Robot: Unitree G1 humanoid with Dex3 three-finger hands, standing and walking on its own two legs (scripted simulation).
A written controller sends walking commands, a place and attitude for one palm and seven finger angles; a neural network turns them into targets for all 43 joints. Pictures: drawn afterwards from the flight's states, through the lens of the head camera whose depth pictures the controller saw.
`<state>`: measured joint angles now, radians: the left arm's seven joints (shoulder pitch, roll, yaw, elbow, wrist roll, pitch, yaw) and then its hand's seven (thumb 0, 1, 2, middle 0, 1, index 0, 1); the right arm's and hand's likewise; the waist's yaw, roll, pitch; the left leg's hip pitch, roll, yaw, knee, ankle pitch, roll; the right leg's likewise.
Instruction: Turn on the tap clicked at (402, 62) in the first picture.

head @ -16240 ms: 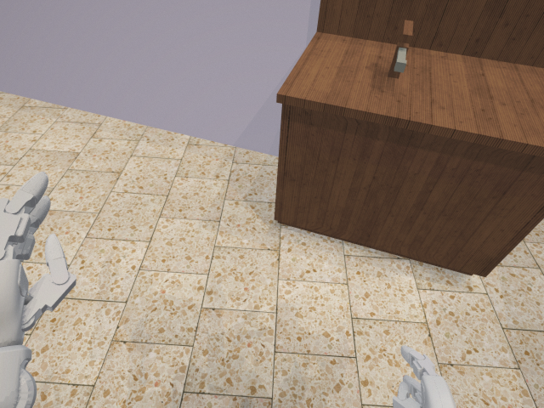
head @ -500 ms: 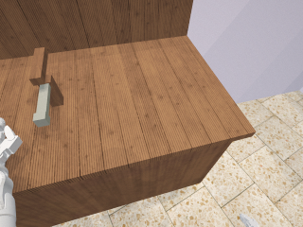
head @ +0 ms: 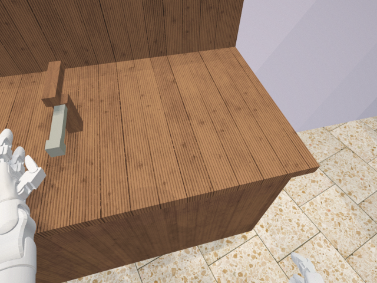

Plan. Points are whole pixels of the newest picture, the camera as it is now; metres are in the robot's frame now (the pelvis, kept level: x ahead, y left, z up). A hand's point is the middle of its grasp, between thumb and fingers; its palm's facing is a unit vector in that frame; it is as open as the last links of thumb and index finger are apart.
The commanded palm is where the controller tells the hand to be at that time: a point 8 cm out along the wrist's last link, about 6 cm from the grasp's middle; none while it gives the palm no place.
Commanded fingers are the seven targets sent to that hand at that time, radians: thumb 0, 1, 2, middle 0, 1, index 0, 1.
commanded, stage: push the lever round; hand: left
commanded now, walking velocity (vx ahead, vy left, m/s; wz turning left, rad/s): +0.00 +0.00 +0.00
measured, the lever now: (55, 147) +0.35 +0.31 +0.08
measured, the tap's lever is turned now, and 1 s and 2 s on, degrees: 0 13 35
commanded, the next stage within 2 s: none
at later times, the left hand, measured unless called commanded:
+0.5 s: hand (57, 167) +0.31 +0.29 +0.08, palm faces +0.55 -0.83 -0.08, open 7.8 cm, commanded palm +0.27 +0.32 +0.07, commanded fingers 0.00 0.90 0.90 -0.15 -0.15 -0.15 -0.15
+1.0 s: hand (76, 163) +0.32 +0.26 +0.08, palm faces +0.63 -0.78 -0.05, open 7.7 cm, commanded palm +0.28 +0.28 +0.07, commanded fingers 0.00 0.90 0.90 -0.15 -0.15 -0.15 -0.15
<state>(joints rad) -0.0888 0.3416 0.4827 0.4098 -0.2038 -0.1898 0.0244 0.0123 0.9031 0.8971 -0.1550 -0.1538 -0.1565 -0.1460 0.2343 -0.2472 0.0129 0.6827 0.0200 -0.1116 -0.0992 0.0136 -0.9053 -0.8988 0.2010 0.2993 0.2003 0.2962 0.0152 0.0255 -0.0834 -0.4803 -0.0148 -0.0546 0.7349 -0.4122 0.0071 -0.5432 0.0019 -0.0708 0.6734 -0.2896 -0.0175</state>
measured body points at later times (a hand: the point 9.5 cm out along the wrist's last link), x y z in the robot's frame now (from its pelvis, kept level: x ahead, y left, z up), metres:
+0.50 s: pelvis -0.01 -0.02 +0.00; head +0.03 -0.03 +0.45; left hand +0.27 +0.33 +0.09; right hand +0.13 -0.28 -0.11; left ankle -0.03 +0.11 -0.72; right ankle +0.02 -0.11 -0.72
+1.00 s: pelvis -0.01 -0.02 +0.00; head +0.03 -0.03 +0.45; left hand +0.28 +0.30 +0.08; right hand +0.14 -0.26 -0.11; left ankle -0.03 +0.11 -0.72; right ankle +0.02 -0.11 -0.72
